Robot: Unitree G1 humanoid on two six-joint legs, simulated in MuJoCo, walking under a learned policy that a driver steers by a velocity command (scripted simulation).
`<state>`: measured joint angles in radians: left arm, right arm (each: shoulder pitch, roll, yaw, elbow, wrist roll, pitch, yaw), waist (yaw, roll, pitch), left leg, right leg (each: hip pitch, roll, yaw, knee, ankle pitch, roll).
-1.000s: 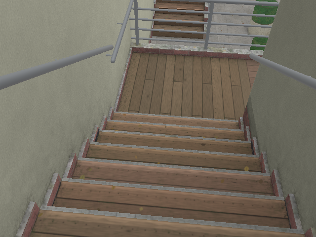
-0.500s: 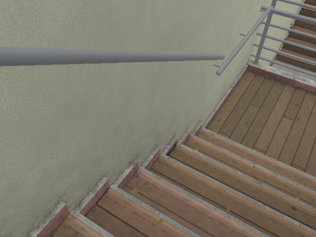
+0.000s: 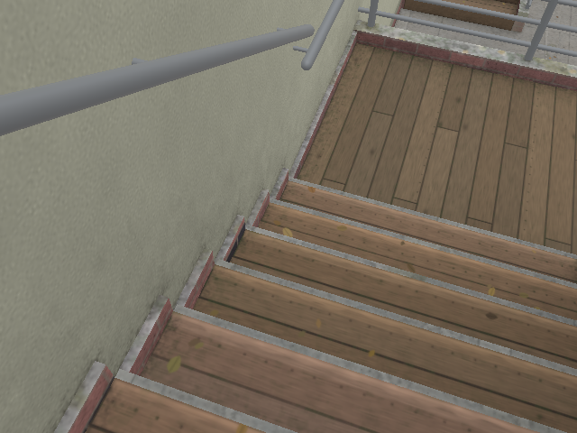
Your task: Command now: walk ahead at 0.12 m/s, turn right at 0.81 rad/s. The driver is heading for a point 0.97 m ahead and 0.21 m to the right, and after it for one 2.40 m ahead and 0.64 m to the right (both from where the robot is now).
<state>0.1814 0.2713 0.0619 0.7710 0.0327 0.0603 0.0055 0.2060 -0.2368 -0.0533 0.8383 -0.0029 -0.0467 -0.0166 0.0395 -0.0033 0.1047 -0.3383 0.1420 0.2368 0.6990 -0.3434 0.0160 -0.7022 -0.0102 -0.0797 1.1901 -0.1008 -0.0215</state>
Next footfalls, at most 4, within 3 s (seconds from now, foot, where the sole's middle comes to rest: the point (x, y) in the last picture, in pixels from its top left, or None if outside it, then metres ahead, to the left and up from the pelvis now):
0.08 right None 0.08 -0.09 -0.76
0.66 left None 0.08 0.12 -0.76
1.06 right None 0.07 -0.17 -0.76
1.42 left None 0.32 -0.09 -0.92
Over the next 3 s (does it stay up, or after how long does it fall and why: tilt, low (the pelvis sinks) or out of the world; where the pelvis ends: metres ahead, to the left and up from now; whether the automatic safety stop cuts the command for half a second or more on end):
stays up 1.43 -0.14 -0.78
